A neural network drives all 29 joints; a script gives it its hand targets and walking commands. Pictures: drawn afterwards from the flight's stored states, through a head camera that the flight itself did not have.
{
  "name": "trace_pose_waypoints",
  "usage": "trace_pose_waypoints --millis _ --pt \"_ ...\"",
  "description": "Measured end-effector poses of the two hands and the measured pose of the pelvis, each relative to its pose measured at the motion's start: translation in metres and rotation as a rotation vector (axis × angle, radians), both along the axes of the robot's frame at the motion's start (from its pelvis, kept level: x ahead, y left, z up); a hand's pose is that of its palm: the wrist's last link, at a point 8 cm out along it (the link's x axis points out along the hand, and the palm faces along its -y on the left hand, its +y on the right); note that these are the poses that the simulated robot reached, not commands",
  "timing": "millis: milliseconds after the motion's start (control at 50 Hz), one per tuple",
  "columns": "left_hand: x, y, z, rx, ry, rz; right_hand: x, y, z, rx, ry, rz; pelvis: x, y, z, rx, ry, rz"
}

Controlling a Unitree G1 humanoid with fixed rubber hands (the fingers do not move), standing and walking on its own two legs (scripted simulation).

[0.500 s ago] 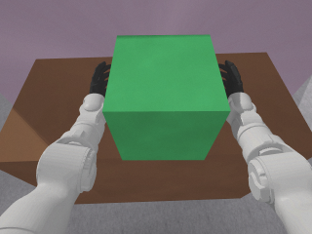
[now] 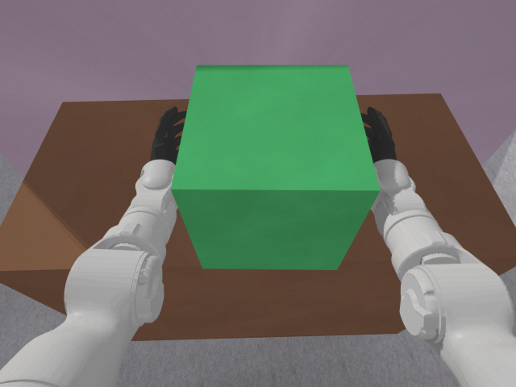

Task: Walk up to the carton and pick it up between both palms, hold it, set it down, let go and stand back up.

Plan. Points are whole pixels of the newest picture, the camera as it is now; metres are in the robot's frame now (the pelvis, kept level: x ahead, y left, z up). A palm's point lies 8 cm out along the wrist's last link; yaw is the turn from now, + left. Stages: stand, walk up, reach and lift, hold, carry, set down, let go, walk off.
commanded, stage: reach and lift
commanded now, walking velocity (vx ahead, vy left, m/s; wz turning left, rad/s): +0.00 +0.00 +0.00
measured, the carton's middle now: (270, 173) +0.47 +0.01 +0.04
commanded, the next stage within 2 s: none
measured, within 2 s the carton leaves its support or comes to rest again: leaves its support in 1.22 s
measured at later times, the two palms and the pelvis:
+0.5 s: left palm (160, 163) +0.44 +0.18 +0.09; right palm (383, 168) +0.43 -0.16 +0.09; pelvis +0.01 +0.00 +0.01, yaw +5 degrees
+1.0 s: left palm (156, 169) +0.43 +0.19 +0.09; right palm (381, 171) +0.43 -0.15 +0.09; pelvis +0.02 +0.00 +0.01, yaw +6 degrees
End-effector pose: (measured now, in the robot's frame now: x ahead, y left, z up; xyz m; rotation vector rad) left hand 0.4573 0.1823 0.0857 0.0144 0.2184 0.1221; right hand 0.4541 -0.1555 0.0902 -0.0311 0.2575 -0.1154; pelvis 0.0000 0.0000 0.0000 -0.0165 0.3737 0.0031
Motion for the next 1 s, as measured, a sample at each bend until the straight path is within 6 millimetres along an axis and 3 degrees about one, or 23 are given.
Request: trace_pose_waypoints --millis 300,620,1000 --pt "-0.003 0.0 0.002 0.002 -0.022 -0.018 -0.004 0.0 0.002 -0.034 -0.029 0.009 0.003 0.0 0.005 0.0 -0.036 0.039" --pt "-0.025 0.005 0.008 0.044 0.026 -0.038 -0.024 0.002 0.003 -0.083 -0.027 0.054 0.013 -0.004 0.011 0.016 -0.195 0.104" --pt "-0.026 0.008 0.005 0.053 0.034 -0.045 -0.026 0.004 0.003 -0.074 -0.035 0.049 0.017 0.003 0.011 0.012 -0.206 0.099"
